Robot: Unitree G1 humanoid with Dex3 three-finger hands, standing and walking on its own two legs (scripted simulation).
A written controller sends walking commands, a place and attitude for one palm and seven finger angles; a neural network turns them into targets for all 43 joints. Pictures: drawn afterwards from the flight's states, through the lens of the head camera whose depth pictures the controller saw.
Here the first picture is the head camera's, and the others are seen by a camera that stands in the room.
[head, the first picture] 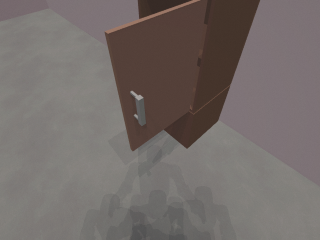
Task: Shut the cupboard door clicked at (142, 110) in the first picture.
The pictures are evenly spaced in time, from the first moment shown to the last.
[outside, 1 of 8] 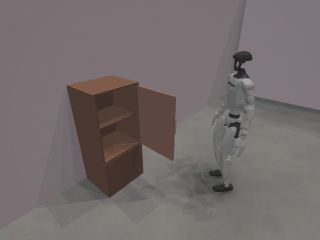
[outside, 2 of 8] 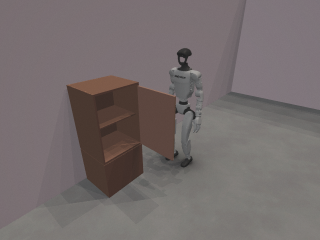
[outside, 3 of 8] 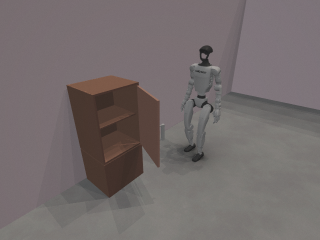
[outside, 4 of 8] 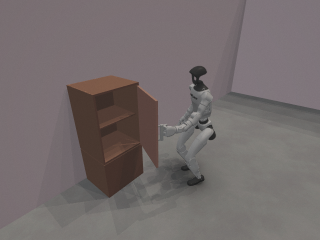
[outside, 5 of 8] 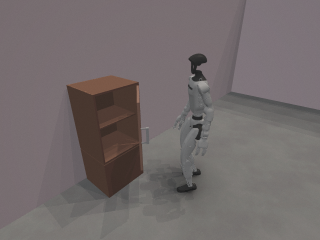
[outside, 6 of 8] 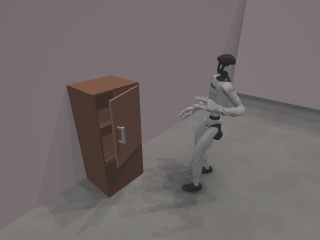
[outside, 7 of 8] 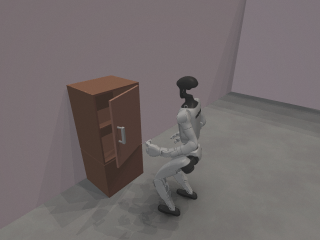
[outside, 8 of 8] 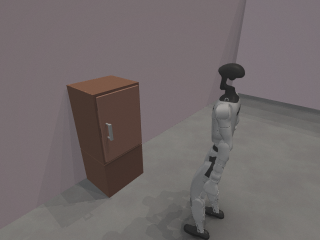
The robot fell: no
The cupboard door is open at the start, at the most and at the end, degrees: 88 88 0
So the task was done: yes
